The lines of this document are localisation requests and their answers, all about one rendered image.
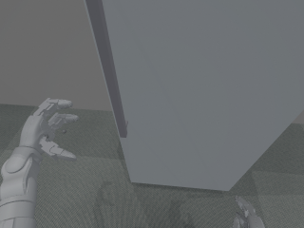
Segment handle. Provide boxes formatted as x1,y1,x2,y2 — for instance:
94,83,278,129
85,0,128,138

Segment robot right hand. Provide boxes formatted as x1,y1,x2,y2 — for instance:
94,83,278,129
230,196,265,228

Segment fridge door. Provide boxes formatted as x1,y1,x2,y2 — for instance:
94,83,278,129
84,0,304,191

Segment robot left forearm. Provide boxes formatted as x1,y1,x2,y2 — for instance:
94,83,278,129
0,146,43,228

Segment robot left hand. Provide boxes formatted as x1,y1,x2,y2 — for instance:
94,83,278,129
19,98,79,162

